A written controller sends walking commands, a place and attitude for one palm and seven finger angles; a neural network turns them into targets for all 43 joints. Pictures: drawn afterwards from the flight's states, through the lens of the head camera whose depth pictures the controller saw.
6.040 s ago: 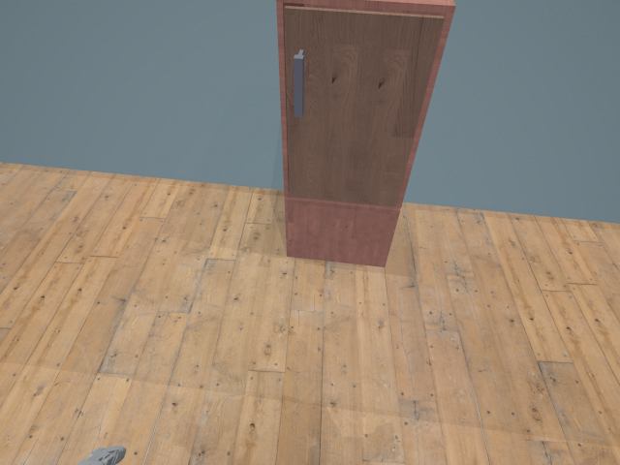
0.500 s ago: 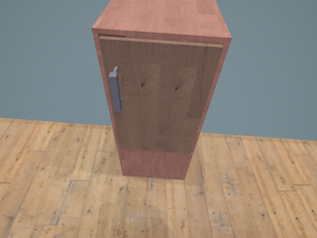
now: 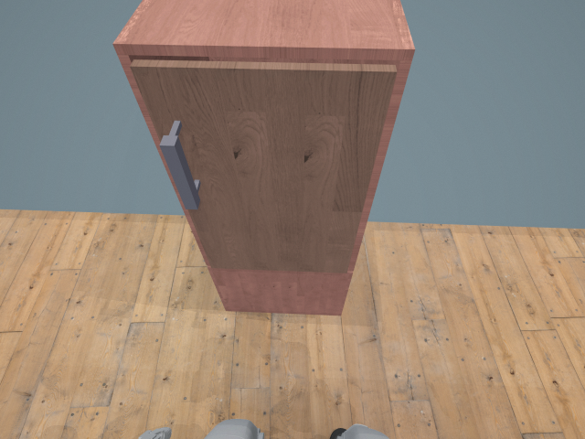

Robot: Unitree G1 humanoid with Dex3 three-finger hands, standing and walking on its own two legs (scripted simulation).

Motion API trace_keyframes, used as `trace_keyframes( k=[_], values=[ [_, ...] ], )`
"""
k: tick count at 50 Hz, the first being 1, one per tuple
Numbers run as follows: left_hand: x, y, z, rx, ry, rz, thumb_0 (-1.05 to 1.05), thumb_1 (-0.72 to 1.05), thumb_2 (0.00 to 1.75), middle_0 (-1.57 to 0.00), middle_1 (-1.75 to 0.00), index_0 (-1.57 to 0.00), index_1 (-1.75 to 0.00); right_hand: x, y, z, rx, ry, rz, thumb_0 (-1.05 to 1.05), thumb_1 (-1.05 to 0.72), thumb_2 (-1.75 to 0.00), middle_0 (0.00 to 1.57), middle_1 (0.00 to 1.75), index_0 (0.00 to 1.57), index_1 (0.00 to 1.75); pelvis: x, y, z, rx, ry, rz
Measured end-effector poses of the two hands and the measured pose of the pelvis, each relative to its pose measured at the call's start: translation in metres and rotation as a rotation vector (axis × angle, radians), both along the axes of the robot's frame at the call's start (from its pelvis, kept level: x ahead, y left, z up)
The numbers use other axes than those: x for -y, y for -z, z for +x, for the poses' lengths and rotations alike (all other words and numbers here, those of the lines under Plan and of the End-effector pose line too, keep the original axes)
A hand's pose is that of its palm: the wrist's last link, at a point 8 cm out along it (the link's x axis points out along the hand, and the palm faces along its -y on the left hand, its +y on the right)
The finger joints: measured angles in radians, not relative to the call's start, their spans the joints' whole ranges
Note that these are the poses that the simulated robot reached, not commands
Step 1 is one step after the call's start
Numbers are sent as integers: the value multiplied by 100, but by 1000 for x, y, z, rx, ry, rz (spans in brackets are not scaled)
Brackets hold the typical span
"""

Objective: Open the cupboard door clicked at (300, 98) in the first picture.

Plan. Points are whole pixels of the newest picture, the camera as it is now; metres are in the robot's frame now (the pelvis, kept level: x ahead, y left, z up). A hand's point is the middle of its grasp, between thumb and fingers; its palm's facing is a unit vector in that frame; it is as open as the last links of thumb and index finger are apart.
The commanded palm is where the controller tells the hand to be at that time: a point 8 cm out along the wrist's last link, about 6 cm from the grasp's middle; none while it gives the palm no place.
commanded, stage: come to a stop and stand still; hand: left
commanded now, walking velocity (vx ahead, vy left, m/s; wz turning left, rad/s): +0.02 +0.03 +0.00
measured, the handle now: (185, 167) +0.52 +0.22 +0.03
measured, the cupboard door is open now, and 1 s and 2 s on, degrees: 0 0 0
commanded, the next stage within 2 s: look again from close up in 0.92 s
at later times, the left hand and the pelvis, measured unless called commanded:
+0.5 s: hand out of the picture -0.04 +0.17 -0.17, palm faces -0.01 -0.98 -0.18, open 7.3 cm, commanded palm none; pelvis -0.04 +0.00 +0.00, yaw -3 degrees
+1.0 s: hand out of the picture -0.05 +0.12 -0.17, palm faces +0.04 -0.99 -0.13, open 7.3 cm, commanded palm none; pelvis -0.02 -0.02 +0.01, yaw -2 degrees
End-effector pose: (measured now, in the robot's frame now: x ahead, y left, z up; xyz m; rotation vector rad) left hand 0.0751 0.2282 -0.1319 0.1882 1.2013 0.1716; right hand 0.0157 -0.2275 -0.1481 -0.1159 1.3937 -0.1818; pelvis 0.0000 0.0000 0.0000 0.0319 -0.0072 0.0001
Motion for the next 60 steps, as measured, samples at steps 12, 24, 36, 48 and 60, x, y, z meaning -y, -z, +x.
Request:
trace_keyframes(
  k=[12,24,36,48,60],
  values=[
    [-33,12,-51,-28,-32,-60,1,92,90,-20,-30,-20,-30,-29,-23,-10,154,-45,-52,0,-91,-90,20,30,20,30,-28,-2,-29,17,13,-19],
    [1,4,-113,-204,3,-57,1,91,90,-20,-30,-20,-30,-23,-7,-76,19,41,23,1,-92,-90,20,30,20,30,-8,-5,-36,-17,46,8],
    [55,11,-126,-221,-33,-124,1,92,90,-20,-30,-20,-30,-8,-7,-85,-66,28,34,0,-91,-90,20,30,20,30,18,-7,-28,18,22,-25],
    [64,8,-130,-231,-47,-125,1,92,90,-20,-30,-20,-30,0,-8,-66,-37,13,24,1,-92,-90,20,30,20,30,25,-10,-25,21,27,-23],
    [24,3,-128,-221,18,-48,1,91,90,-20,-30,-20,-30,-1,-6,-56,48,41,-2,2,-93,-90,20,30,20,30,3,-5,-35,-6,52,-56]
  ],
)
